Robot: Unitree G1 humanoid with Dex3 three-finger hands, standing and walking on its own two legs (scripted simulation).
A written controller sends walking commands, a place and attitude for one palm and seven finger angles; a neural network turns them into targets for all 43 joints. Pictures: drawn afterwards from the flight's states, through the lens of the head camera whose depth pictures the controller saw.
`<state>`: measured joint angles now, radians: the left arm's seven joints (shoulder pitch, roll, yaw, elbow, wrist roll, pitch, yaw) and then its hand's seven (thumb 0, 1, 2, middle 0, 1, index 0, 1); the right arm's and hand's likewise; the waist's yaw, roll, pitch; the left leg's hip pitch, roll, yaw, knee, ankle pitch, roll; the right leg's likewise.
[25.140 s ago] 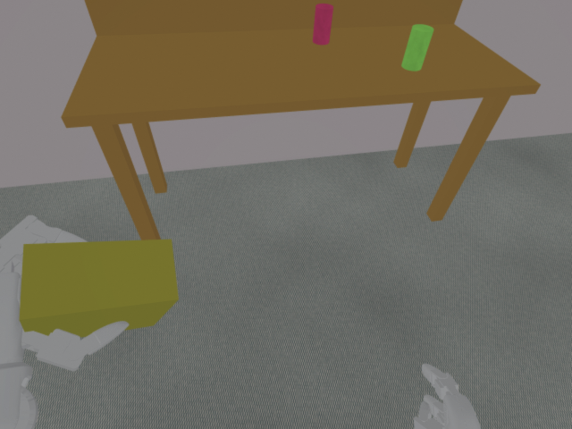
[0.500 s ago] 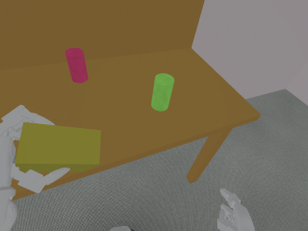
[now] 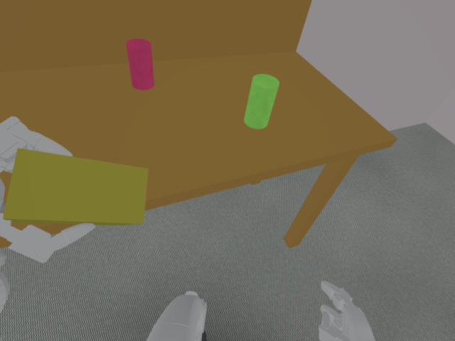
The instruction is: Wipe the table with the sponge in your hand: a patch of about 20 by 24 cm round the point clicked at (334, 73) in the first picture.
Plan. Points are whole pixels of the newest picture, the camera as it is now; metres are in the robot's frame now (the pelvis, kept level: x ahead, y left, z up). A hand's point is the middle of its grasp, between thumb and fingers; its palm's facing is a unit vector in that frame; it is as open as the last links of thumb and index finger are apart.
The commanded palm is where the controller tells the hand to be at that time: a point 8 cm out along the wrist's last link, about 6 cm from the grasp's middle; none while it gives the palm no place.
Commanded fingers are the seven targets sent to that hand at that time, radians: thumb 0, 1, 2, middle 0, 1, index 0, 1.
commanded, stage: come to a stop and stand still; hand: left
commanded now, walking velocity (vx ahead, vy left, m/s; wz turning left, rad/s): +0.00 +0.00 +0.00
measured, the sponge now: (96, 197) +0.24 +0.21 +0.18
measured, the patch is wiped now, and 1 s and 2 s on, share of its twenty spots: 0.00 0.00 0.00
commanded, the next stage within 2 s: look again from close up in 1.86 s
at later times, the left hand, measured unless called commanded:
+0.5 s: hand out of the picture +0.04 +0.28 +0.21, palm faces +0.24 -0.84 -0.48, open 10.6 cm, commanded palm -0.02 +0.34 +0.23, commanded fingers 0.00 0.10 1.30 -1.20 -1.60 -1.20 -1.60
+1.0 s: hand out of the picture -0.10 +0.33 +0.23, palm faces +0.37 -0.82 -0.43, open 10.6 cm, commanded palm -0.14 +0.35 +0.23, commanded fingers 0.00 0.10 1.30 -1.20 -1.60 -1.20 -1.60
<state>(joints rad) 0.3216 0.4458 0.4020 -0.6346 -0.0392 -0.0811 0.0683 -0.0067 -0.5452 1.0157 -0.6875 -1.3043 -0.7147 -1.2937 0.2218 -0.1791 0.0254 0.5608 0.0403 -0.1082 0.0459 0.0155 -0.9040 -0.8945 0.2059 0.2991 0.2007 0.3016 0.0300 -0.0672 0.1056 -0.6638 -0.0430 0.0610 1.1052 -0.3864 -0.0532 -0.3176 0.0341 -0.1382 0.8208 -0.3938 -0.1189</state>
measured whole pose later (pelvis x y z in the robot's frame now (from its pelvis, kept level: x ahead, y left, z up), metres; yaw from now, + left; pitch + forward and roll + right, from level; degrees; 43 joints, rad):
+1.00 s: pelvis -0.32 +0.08 +0.04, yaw -4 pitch -1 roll -2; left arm 0.42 0.46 0.40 -0.53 -0.06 -0.13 0.09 0.00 -0.55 1.02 -0.69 -1.30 -0.72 -1.29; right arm 0.23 -0.17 0.03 0.56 0.02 -0.10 0.00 0.01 -0.90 -0.89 0.21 0.30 0.20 0.30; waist 0.05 0.02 0.00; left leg -0.52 0.04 0.04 0.90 -0.38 0.00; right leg -0.22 0.00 -0.15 0.53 -0.29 -0.10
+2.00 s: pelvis -0.38 +0.09 +0.04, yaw +1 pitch -2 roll +0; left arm 0.34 0.45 0.36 -0.45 -0.02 -0.16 0.09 -0.01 -0.55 1.02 -0.70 -1.29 -0.72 -1.28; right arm 0.20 -0.19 0.04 0.59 0.03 -0.13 -0.05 0.01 -0.90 -0.89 0.21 0.30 0.20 0.30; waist 0.05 -0.02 0.11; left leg -0.29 0.01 0.02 0.58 -0.25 0.01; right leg -0.30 -0.01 -0.07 0.56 -0.23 -0.01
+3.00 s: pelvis -0.23 +0.09 +0.02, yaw +0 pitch -2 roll -1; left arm 0.45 0.39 0.43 -0.64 -0.05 -0.19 0.17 0.00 -0.55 1.02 -0.69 -1.29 -0.72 -1.28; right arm 0.17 -0.23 0.00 0.56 0.01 -0.04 -0.03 0.02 -0.90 -0.89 0.21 0.30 0.20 0.30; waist 0.01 -0.04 0.08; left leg -0.38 0.05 0.10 0.79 -0.37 0.04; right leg -0.25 0.01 -0.06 0.92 -0.52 -0.03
